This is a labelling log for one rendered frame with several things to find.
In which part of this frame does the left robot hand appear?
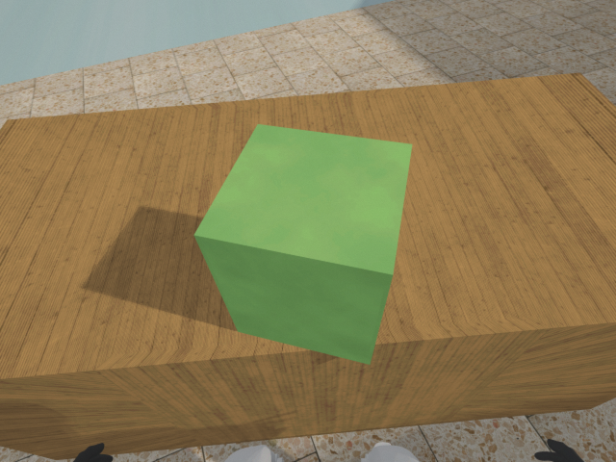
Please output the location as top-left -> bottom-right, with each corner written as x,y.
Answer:
73,443 -> 113,462

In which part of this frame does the pedestal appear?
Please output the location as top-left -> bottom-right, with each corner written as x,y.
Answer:
0,73 -> 616,460

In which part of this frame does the carton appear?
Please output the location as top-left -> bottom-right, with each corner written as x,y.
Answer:
194,124 -> 412,365

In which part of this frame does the right robot hand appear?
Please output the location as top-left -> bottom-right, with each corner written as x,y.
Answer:
534,439 -> 584,462

